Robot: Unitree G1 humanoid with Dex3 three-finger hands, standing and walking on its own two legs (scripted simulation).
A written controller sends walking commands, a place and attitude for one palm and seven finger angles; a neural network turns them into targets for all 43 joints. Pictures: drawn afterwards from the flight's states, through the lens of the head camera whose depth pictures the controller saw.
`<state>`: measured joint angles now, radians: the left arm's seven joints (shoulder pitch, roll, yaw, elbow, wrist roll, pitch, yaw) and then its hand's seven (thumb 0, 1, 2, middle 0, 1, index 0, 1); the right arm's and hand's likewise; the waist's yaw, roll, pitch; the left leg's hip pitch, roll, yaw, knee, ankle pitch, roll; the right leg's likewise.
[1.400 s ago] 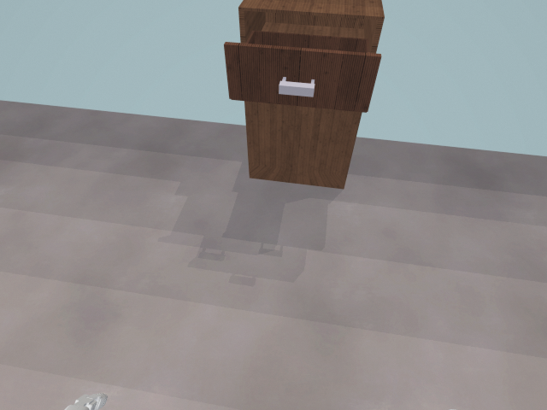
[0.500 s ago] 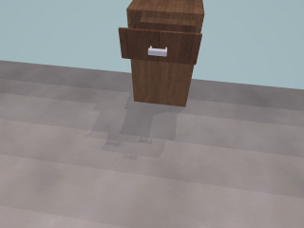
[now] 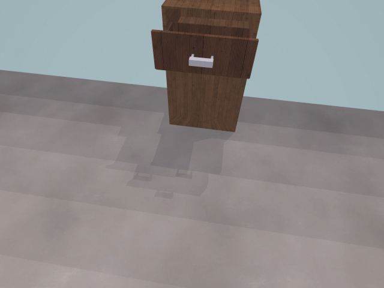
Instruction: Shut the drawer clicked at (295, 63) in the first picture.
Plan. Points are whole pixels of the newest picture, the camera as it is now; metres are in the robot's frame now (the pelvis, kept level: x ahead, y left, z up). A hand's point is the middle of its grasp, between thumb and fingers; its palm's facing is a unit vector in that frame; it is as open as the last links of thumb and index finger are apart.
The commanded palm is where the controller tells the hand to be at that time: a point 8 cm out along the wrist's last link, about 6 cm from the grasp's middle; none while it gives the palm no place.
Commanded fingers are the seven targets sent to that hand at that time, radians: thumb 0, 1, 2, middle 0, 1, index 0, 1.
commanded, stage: look at it before walking up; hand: left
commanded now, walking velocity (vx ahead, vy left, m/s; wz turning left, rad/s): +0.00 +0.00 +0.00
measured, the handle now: (201, 59) +1.02 +0.02 -0.04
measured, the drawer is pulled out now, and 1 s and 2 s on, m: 0.30 0.30 0.30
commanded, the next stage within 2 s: walk to a spot facing it in 0.04 s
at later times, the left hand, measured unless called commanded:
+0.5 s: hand out of the picture +0.08 +0.18 -0.18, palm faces -0.11 -0.97 -0.20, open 7.4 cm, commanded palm none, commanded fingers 0.00 0.90 0.90 -0.20 -0.30 -0.20 -0.30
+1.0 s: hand (140, 265) +0.22 +0.15 -0.20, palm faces -0.15 -0.98 -0.15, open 7.4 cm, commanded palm none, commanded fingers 0.00 0.90 0.90 -0.20 -0.30 -0.20 -0.30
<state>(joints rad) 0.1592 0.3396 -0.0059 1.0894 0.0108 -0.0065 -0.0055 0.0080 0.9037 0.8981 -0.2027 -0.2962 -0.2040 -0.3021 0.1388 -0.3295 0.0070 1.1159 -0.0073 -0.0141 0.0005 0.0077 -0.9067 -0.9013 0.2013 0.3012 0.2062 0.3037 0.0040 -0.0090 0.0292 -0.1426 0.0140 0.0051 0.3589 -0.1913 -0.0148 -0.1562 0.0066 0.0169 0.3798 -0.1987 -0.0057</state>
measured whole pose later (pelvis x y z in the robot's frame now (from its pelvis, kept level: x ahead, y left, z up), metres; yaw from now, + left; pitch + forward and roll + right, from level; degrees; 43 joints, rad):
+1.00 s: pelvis +0.26 -0.03 -0.03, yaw -17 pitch -1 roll -2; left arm 0.48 0.13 0.05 1.11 0.02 -0.06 0.01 0.01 0.90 0.90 -0.20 -0.30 -0.20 -0.30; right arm 0.11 -0.16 -0.04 0.95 -0.03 -0.07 0.02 0.01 -0.91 -0.90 0.20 0.30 0.20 0.30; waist 0.06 0.00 0.03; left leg -0.42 0.10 0.10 0.58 -0.14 0.02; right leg -0.02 0.03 0.03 0.58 -0.47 -0.02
